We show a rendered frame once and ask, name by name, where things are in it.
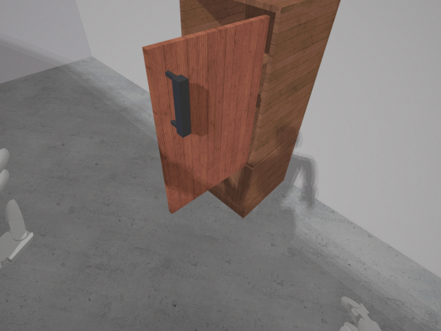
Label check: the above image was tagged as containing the robot left hand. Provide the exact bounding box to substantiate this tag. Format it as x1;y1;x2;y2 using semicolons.
0;148;33;269

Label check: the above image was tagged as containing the robot right hand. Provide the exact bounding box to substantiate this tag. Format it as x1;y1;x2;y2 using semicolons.
340;297;382;331

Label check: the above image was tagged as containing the handle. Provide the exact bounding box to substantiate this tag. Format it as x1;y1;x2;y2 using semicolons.
165;71;191;138

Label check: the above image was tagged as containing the cupboard door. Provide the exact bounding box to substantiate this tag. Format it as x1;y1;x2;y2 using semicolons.
142;14;270;214

